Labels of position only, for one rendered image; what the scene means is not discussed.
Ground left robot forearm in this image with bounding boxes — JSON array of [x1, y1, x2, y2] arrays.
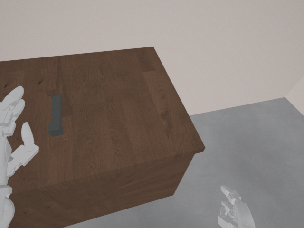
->
[[0, 185, 15, 228]]

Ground tap lever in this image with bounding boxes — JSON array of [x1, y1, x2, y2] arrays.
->
[[48, 94, 63, 137]]

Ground robot right hand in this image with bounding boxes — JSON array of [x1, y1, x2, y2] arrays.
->
[[218, 185, 256, 228]]

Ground counter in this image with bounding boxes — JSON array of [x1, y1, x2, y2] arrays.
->
[[0, 47, 205, 228]]

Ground robot left hand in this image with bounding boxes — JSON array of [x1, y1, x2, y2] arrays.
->
[[0, 86, 39, 185]]

